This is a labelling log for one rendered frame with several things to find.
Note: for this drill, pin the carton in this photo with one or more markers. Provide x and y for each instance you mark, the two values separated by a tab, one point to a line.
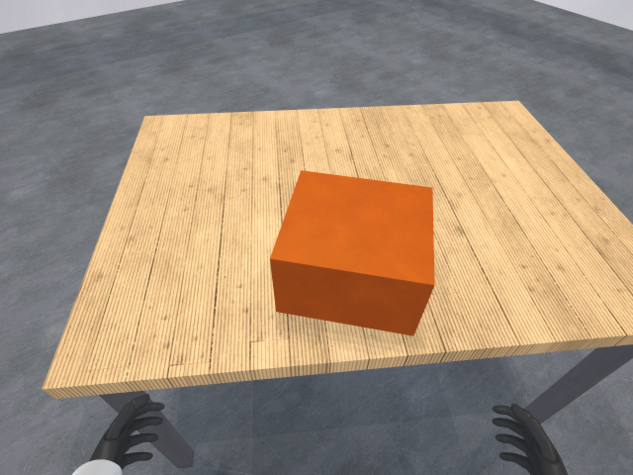
355	251

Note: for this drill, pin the table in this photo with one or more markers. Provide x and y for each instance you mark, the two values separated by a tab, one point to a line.
530	256

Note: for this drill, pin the robot right hand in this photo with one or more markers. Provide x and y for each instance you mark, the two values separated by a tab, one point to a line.
542	456

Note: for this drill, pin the robot left hand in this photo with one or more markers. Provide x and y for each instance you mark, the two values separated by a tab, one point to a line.
117	440

